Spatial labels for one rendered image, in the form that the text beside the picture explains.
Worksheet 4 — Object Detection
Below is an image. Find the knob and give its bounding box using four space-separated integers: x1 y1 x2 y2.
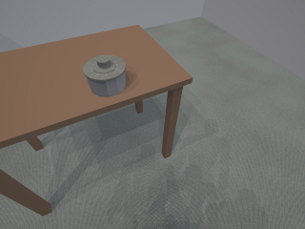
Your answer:
96 55 111 68

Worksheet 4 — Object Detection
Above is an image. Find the table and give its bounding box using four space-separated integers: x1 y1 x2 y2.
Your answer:
0 25 193 217

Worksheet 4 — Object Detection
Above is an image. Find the lid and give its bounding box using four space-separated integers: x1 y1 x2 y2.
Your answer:
83 54 126 82

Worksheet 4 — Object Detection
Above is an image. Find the pot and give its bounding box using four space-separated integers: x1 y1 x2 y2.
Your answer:
87 73 126 97

